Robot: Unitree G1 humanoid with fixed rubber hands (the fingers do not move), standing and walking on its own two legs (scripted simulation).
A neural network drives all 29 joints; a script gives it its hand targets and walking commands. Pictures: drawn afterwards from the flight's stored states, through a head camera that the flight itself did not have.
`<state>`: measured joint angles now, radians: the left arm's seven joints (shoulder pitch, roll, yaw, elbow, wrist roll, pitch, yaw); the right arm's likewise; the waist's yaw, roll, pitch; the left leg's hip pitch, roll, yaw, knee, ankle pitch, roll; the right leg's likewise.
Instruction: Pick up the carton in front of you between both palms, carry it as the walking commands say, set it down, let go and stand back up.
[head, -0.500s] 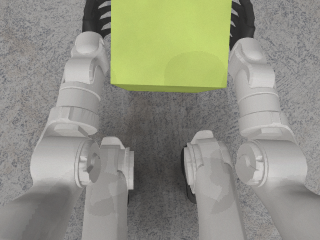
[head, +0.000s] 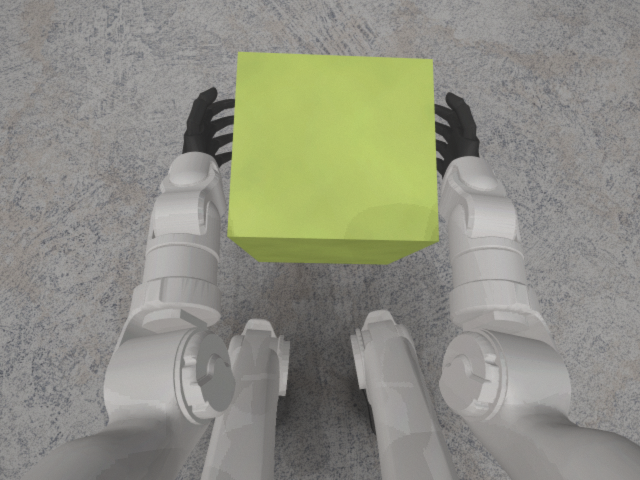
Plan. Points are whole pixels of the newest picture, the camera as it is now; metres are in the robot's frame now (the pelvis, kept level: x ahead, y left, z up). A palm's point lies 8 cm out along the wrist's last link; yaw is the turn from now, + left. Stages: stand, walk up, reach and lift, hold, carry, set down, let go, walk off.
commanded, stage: reach and lift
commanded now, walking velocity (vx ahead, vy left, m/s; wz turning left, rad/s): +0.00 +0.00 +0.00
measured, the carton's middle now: (328, 180) +0.48 -0.03 -0.12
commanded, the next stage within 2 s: none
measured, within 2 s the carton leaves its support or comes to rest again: neither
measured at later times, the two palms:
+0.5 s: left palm (127, 131) +0.45 +0.13 +0.11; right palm (531, 127) +0.44 -0.17 +0.11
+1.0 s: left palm out of the picture +0.40 +0.14 +0.26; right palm out of the picture +0.40 -0.16 +0.26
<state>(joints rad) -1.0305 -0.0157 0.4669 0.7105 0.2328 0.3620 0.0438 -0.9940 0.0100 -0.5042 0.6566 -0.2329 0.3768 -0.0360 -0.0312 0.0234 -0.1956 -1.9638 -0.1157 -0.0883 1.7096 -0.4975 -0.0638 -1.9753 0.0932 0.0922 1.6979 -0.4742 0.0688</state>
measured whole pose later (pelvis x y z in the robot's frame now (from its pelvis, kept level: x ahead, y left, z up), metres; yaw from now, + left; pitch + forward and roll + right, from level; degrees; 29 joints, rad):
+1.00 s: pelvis +0.10 +0.00 +0.26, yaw -1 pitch +8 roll +0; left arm -0.26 -0.15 0.27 0.44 0.21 0.44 0.03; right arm -0.26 0.15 -0.29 0.43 -0.22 0.45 -0.03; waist 0.00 0.00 -0.14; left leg -0.42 -0.06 -0.14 0.58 -0.29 -0.01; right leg -0.44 0.05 0.14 0.58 -0.27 0.02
